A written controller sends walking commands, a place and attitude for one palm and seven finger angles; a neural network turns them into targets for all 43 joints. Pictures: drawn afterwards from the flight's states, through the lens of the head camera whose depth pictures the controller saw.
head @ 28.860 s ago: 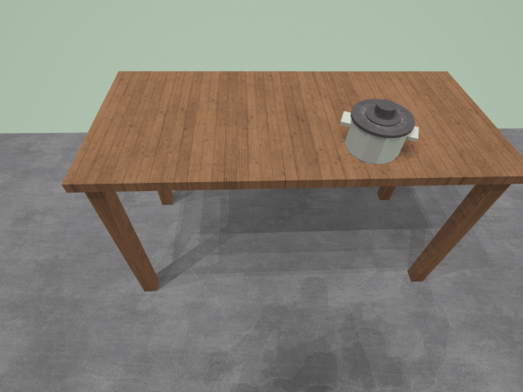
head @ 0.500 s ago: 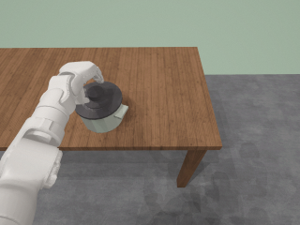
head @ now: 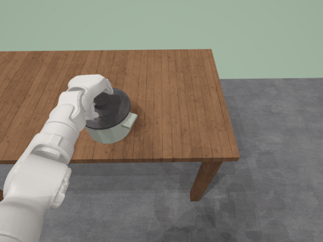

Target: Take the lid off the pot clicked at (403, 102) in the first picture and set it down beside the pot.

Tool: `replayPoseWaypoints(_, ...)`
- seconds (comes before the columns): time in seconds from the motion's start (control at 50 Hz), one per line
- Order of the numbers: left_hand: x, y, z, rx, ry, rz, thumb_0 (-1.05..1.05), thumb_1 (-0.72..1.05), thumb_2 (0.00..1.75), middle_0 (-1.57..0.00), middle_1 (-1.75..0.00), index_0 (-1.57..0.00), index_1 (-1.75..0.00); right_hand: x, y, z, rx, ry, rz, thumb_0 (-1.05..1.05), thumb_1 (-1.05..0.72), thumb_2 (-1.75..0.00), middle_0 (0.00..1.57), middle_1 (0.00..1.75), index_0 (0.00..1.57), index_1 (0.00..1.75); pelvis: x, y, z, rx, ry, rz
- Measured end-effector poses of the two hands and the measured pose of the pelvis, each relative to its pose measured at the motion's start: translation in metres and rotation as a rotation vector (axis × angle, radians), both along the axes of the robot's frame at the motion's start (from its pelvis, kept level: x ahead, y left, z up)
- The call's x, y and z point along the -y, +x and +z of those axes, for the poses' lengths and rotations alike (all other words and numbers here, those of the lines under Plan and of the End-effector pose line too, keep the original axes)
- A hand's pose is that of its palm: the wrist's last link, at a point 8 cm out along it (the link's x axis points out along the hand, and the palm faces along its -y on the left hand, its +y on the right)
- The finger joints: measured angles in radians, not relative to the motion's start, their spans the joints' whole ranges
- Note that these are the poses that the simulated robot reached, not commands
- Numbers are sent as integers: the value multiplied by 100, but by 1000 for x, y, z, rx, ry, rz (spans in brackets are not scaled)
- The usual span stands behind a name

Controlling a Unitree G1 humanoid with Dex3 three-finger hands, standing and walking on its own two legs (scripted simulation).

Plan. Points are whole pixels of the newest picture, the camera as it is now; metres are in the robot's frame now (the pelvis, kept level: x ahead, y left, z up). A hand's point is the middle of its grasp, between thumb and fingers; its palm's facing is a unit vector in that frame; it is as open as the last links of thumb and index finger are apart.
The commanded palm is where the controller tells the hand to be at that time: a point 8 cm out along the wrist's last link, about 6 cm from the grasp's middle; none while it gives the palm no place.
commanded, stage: lower the open fingers around the knob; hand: left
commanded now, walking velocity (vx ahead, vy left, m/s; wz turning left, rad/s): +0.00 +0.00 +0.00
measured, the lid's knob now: (101, 100) +0.50 +0.15 +0.03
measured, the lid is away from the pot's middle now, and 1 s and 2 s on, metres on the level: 0.00 0.00 0.00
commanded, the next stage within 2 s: close the fingers and squeeze the knob in 0.04 s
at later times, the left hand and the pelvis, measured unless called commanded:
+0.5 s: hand (95, 105) +0.47 +0.16 +0.05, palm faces -0.41 -0.02 -0.91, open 9.8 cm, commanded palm +0.48 +0.16 +0.11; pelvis +0.00 -0.01 +0.00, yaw +0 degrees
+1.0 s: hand (95, 104) +0.47 +0.16 +0.05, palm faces -0.40 -0.03 -0.92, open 8.5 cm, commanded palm +0.48 +0.16 +0.11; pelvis +0.00 +0.00 +0.00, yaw +0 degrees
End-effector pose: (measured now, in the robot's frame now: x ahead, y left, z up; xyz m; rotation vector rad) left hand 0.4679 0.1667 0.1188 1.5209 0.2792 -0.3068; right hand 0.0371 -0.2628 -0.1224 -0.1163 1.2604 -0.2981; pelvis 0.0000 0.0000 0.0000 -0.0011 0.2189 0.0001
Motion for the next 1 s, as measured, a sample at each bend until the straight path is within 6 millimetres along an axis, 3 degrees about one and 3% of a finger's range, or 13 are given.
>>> replayPoseWaypoints(0.18, 2, -2, 0, -7, -2, 35, 0, -25, 131, -81, -10, -75, -8, 4, 6, -1, 17, 5, 6, 1, -91, -89, 20, 30, 20, 30, 5, -1, 0, 7, 2, 2)
replayPoseWaypoints(0.38, 2, 1, -5, -45, 3, 33, 0, -10, 107, -59, -62, -55, -61, 13, 3, 3, 17, -28, -2, 1, -91, -89, 20, 30, 20, 30, 9, -4, 0, 5, 2, 1)
replayPoseWaypoints(0.56, 2, 8, -8, -48, 8, 20, 0, 0, 100, -54, -86, -52, -85, 15, -10, 3, -22, -44, -20, 1, -91, -89, 20, 30, 20, 30, 8, -1, 0, -8, 1, 1)
replayPoseWaypoints(0.76, 2, 12, -8, -39, 4, 9, 0, 11, 95, -57, -97, -55, -96, 7, -15, 0, -48, -23, -33, 1, -91, -89, 20, 30, 20, 30, 4, 4, 0, -15, -1, -3)
replayPoseWaypoints(1.0, 3, 8, -7, -31, 1, 13, 1, 17, 85, -65, -104, -53, -96, -1, -1, -2, -16, 2, -16, 1, -91, -89, 20, 30, 20, 30, 2, 5, 0, -11, 0, -2)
